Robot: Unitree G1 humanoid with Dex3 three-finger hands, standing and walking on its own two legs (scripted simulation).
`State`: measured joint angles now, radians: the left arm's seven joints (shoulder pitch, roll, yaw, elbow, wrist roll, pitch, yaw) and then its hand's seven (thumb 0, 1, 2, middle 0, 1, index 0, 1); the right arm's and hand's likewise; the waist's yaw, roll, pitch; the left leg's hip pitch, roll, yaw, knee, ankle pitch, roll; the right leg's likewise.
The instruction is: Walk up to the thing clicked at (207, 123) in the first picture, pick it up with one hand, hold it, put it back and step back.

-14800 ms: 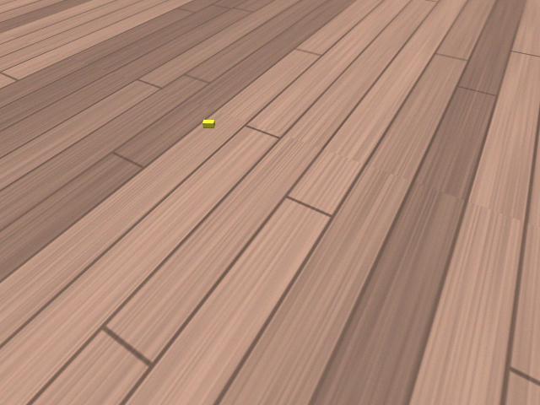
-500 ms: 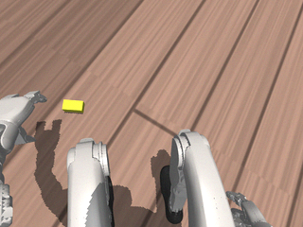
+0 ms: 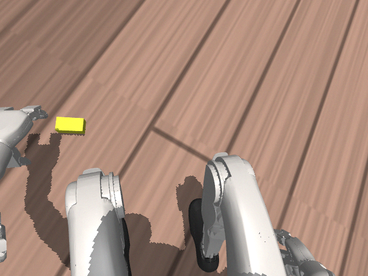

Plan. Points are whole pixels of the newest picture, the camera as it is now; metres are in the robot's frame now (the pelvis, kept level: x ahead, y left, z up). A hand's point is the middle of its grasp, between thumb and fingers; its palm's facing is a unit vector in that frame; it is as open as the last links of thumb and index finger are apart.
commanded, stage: rise first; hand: left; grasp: from above
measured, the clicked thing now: (71, 125) +0.47 +0.26 -0.31
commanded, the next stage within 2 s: approach in 0.56 s
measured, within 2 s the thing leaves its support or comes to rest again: neither
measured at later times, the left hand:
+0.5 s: hand (27, 138) +0.41 +0.32 -0.18, palm faces -0.49 -0.05 -0.87, open 11.2 cm
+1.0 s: hand (58, 115) +0.46 +0.26 -0.19, palm faces -0.40 +0.02 -0.91, open 12.0 cm
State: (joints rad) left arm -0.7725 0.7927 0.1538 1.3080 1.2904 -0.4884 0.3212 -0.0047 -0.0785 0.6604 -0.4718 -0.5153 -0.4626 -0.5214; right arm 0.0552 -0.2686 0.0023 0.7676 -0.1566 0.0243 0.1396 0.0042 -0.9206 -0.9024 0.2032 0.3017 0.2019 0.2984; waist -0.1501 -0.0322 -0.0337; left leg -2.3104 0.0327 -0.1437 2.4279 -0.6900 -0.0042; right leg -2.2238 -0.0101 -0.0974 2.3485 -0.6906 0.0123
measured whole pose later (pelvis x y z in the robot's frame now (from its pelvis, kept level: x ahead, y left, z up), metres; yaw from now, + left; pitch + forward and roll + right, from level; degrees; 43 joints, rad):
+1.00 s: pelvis +0.01 +0.00 -0.01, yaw +0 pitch +34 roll -8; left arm -0.99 0.73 0.01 1.49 1.42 -0.36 0.53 0.00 -0.16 0.69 -0.33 -0.81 -0.37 -0.77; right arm 0.07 -0.25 0.04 0.80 -0.20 -0.04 0.13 0.00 -0.93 -0.90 0.20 0.30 0.20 0.30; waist -0.25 -0.04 -0.05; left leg -2.37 0.03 -0.15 2.47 -0.70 -0.01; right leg -2.28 -0.01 -0.10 2.39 -0.70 0.01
